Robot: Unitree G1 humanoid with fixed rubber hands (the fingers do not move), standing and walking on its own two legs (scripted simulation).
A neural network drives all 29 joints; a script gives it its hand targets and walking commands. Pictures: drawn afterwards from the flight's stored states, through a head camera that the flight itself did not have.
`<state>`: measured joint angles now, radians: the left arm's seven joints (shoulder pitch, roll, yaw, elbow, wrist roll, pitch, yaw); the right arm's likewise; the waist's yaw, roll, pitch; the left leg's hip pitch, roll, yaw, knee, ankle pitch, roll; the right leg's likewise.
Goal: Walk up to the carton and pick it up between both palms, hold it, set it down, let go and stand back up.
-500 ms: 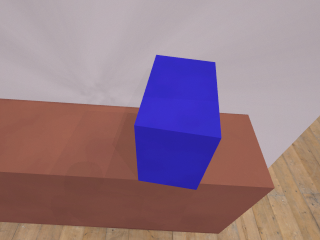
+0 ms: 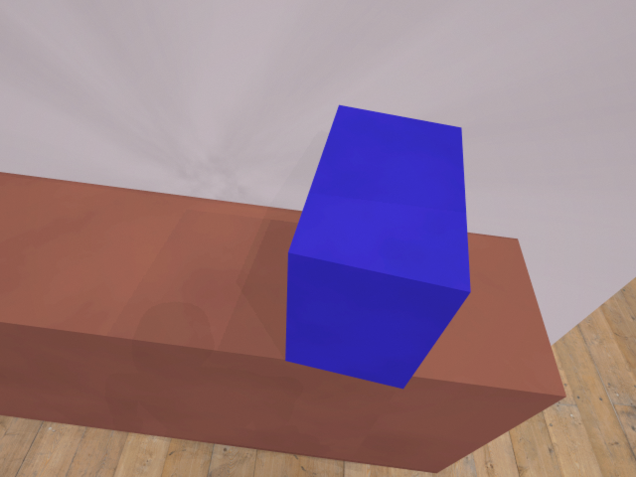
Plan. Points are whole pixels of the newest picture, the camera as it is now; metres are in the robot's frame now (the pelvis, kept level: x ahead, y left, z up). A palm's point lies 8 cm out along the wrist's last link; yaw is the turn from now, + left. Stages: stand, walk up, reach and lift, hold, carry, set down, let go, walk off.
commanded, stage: walk up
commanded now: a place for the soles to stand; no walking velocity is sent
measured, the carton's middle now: (371, 247) +0.43 -0.10 +0.03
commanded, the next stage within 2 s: none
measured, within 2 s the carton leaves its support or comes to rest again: neither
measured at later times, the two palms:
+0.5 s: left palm out of the picture +0.03 +0.20 -0.12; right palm out of the picture +0.06 -0.25 -0.13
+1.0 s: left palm out of the picture +0.03 +0.23 -0.13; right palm out of the picture +0.01 -0.23 -0.13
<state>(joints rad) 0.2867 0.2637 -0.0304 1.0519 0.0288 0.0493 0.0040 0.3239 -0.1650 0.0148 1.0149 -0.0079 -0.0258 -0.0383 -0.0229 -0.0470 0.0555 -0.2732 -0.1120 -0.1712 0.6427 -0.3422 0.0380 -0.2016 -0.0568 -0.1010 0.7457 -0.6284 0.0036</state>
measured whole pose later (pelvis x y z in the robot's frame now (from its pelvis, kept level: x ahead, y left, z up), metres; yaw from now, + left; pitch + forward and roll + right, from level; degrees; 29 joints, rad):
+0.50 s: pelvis +0.01 -0.03 +0.02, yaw -2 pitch -2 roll +0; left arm 0.25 0.17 -0.02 1.08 -0.01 -0.01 0.01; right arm 0.16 -0.19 0.04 1.10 -0.01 -0.02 -0.04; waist 0.01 0.02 0.04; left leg -0.16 -0.02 -0.09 0.44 -0.26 -0.01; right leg -0.15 0.05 -0.03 0.41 -0.24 -0.05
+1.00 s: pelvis +0.01 +0.00 +0.02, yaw -8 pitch -2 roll +1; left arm 0.27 0.18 -0.02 1.13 0.00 -0.01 0.03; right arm 0.17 -0.18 0.03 1.15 0.00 0.00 -0.03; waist 0.02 -0.01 0.05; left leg -0.14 -0.03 0.02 0.43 -0.26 0.03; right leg -0.19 0.03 0.09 0.47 -0.24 -0.01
